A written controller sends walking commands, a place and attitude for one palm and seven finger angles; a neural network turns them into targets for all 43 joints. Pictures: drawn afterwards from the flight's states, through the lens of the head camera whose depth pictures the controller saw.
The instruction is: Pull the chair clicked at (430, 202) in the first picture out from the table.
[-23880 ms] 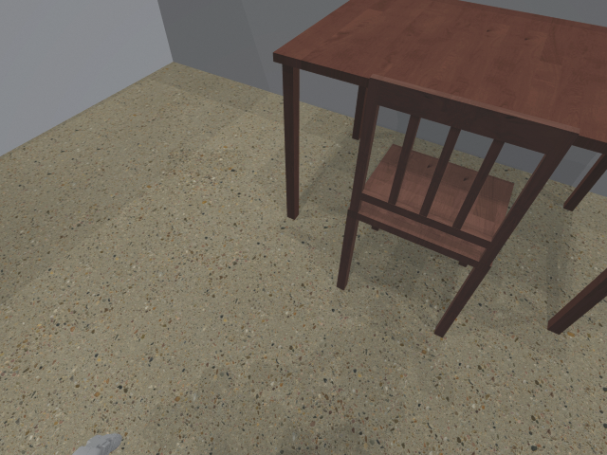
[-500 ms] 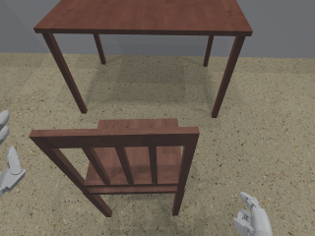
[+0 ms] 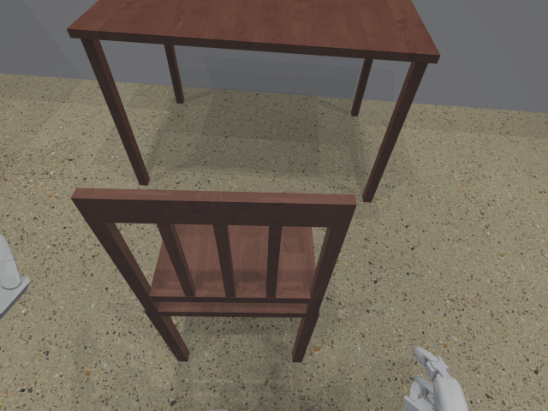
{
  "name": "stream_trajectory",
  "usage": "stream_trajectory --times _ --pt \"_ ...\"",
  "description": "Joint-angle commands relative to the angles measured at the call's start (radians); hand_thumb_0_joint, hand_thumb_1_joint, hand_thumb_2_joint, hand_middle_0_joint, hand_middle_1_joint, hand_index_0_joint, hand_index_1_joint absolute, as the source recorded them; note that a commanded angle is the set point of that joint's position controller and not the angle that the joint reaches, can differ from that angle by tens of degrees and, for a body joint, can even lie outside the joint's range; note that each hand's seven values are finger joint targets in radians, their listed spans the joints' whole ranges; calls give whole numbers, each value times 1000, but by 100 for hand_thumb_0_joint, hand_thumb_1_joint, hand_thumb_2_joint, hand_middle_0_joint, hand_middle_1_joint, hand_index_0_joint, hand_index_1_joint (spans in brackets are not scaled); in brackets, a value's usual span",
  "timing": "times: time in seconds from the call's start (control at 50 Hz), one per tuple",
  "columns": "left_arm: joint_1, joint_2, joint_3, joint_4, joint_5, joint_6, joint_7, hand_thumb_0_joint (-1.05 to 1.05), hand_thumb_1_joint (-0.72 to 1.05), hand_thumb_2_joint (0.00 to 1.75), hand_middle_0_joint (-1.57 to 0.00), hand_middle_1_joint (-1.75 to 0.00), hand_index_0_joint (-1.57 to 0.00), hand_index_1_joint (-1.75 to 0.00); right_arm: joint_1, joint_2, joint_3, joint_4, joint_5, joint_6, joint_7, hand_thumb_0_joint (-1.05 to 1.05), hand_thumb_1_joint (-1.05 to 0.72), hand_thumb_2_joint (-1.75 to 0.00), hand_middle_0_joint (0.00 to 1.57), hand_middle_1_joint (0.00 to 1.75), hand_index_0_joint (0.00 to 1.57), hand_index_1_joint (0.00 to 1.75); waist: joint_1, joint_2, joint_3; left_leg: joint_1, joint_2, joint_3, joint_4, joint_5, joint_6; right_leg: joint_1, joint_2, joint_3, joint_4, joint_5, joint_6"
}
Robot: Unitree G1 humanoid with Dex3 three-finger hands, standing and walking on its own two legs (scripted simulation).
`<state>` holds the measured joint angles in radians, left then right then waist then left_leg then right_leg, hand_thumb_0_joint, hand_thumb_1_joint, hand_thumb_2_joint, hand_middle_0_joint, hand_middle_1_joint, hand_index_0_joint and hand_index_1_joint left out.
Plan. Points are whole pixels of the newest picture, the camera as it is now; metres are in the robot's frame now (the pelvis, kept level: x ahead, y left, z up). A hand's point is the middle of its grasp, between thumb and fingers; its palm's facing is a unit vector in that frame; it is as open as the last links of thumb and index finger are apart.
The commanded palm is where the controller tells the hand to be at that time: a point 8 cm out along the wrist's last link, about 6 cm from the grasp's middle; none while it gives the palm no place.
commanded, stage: step back with the hand held close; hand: left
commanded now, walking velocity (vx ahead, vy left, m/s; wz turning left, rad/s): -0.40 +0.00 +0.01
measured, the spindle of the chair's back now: (226, 262) +0.39 +0.12 -0.09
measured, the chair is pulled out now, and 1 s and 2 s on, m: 0.56 0.56 0.56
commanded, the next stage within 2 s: stop stepping back and stand still in 0.90 s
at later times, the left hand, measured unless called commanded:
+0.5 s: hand (22, 292) +0.19 +0.26 +0.17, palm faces +0.46 -0.73 -0.51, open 7.5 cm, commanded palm +0.12 +0.29 +0.19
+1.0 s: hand (14, 388) +0.11 +0.21 +0.19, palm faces +0.39 -0.81 -0.45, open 7.5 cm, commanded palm +0.05 +0.26 +0.19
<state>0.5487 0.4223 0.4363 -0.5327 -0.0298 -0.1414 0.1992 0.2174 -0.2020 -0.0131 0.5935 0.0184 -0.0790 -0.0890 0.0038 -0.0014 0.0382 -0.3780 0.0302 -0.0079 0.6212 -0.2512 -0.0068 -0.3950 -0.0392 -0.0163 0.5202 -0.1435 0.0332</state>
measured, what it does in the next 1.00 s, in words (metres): walks backwards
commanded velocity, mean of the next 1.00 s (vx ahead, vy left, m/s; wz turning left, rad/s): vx -0.39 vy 0.00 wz -0.02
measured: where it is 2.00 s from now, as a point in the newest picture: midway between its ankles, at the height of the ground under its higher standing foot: outside the picture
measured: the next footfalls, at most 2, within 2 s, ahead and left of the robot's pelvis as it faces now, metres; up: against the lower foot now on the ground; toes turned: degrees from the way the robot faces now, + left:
right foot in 1.04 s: -0.12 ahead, -0.19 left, +0.00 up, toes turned -2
left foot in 1.28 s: -0.11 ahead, +0.06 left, +0.00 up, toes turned +0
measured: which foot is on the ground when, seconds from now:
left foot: down 0.00-1.00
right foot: down 0.00-0.74, up 0.76-1.00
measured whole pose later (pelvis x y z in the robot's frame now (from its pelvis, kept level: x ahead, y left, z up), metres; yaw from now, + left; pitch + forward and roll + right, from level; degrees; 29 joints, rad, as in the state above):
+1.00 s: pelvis -0.10 -0.04 +0.00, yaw -1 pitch +2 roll -3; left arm 0.52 0.44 0.46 -0.60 -0.06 -0.27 0.14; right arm 0.16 -0.14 -0.01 0.67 -0.03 -0.19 -0.04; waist 0.02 -0.02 0.05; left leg -0.44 0.10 -0.02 0.54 -0.14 -0.04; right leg -0.29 0.01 -0.01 0.65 -0.41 0.00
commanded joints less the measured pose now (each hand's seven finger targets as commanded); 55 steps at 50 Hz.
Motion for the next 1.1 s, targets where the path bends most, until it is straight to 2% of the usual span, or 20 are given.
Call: stream_trajectory --times 0.0,0.06,0.18,0.24,0.32,0.42,0.48,0.52,0.56,0.6,0.68,0.72,0.74,0.76,0.82,0.96,1.02,1.04,1.06,1.08 --pt "-22 179 159 -205 8 -85 24 0 90 90 -20 -30 -20 -30 -127 -131 -52 -146 -3 -76 -9 0 -90 -90 20 30 20 30 14 157 -122 -301 143 -120 -259 -240 72 339 -10 41 104 11 -21" --pt "-51 160 143 -220 8 -101 14 0 90 90 -20 -30 -20 -30 -106 -129 -54 -145 -5 -82 -2 0 -90 -90 20 30 20 30 9 95 -110 -323 106 -90 -190 -297 60 298 -32 90 82 -23 -36" --pt "-60 179 134 -186 7 -109 23 0 90 90 -20 -30 -20 -30 -103 -117 -54 -102 -26 -69 10 0 -90 -90 20 30 20 30 -4 -94 -129 -37 -3 -32 21 -209 15 3 -165 207 -217 -258 -109" --pt "-29 192 154 -221 9 -128 26 0 90 90 -20 -30 -20 -30 -120 -120 -54 -102 -28 -57 3 0 -90 -90 20 30 20 30 -4 11 -156 -31 46 -78 -127 -161 34 49 -96 117 -142 -203 -71" --pt "-2 167 173 -221 18 -145 18 0 90 90 -20 -30 -20 -30 -137 -131 -59 -136 -12 -77 -9 0 -90 -90 20 30 20 30 4 231 -149 -360 197 -187 -316 -268 100 344 33 11 183 -46 -19" --pt "2 160 153 -259 -5 -171 -9 0 90 90 -20 -30 -20 -30 -106 -120 -61 -99 -25 -114 -2 0 -90 -90 20 30 20 30 5 185 -196 -162 173 -136 -158 211 77 247 -5 40 158 141 -41" --pt "-4 177 166 -277 -11 -186 -16 0 90 90 -20 -30 -20 -30 -118 -121 -69 -91 -28 -131 5 0 -90 -90 20 30 20 30 12 161 -248 -108 167 -116 -95 239 68 238 -20 56 146 111 -56" --pt "10 186 174 -260 -16 -183 -16 0 90 90 -20 -30 -20 -30 -110 -107 -74 -88 -23 -119 5 0 -90 -90 20 30 20 30 5 48 -256 -100 81 -61 11 65 32 199 -92 157 30 209 -92" --pt "-18 213 177 -224 -16 -180 -7 0 90 90 -20 -30 -20 -30 -93 -98 -84 -76 -25 -106 12 0 -90 -90 20 30 20 30 -6 -144 -224 -48 -55 -5 216 -198 -19 48 -270 352 -223 37 -176" --pt "-15 237 200 -188 -5 -155 9 0 90 90 -20 -30 -20 -30 -138 -89 -81 -72 -33 -78 16 0 -90 -90 20 30 20 30 6 -180 -208 -41 -47 -49 410 -252 -17 9 -336 370 -284 -76 -244" --pt "21 190 178 -190 -1 -169 0 0 90 90 -20 -30 -20 -30 -122 -83 -40 -84 -25 -49 -1 0 -90 -90 20 30 20 30 -20 -83 -155 75 3 -23 -194 -88 12 63 -135 112 -80 31 -90" --pt "3 182 164 -250 -2 -200 -4 0 90 90 -20 -30 -20 -30 -125 -115 -59 -93 -29 -70 -3 0 -90 -90 20 30 20 30 -12 230 -142 12 283 -253 -321 192 124 43 18 9 261 -175 -13" --pt "16 178 160 -217 -20 -202 -14 0 90 90 -20 -30 -20 -30 -112 -105 -66 -89 -25 -95 4 0 -90 -90 20 30 20 30 -22 256 -182 -49 336 -255 -355 159 161 60 41 46 471 -353 -23" --pt "-20 178 157 -258 -25 -201 -13 0 90 90 -20 -30 -20 -30 -108 -110 -72 -92 -42 -115 5 0 -90 -90 20 30 20 30 -29 286 -143 -95 352 -286 -329 255 188 19 40 82 570 -375 -25" --pt "-67 158 109 -321 -22 -201 -20 0 90 90 -20 -30 -20 -30 -89 -124 -85 -51 -38 -147 26 0 -90 -90 20 30 20 30 -6 230 -160 132 291 -156 -191 627 166 -50 25 62 461 -335 -20" --pt "-12 191 160 -235 -41 -201 -43 0 90 90 -20 -30 -20 -30 -112 -131 -64 -39 -44 -167 40 0 -90 -90 20 30 20 30 8 279 -172 98 250 -197 -226 245 114 156 47 3 -23 -199 -31" --pt "106 201 185 -169 -41 -191 -60 0 90 90 -20 -30 -20 -30 -96 -120 -57 -71 -19 -136 56 0 -90 -90 20 30 20 30 16 170 -213 98 125 -41 -81 -45 32 223 2 -18 -234 -55 -31" --pt "88 214 165 -188 -33 -175 -62 0 90 90 -20 -30 -20 -30 -68 -120 -69 -94 -11 -111 59 0 -90 -90 20 30 20 30 -2 -73 -219 38 23 47 79 -177 -22 180 -96 129 -227 -79 -91" --pt "91 216 149 -180 -44 -156 -55 0 90 90 -20 -30 -20 -30 -68 -127 -82 -115 5 -93 56 0 -90 -90 20 30 20 30 -11 -273 -199 -2 -37 22 298 -163 -34 87 -260 364 -284 -150 -180" --pt "87 222 177 -169 -41 -131 -32 0 90 90 -20 -30 -20 -30 -88 -107 -68 -109 7 -79 53 0 -90 -90 20 30 20 30 -12 -223 -186 -33 -13 -32 380 -137 -21 102 -313 351 -263 -56 -218"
